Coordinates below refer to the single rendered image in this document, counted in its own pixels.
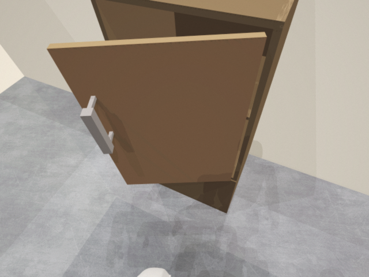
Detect handle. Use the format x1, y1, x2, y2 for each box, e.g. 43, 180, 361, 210
80, 96, 114, 154

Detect cupboard door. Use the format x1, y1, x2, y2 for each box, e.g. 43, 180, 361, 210
47, 32, 267, 185

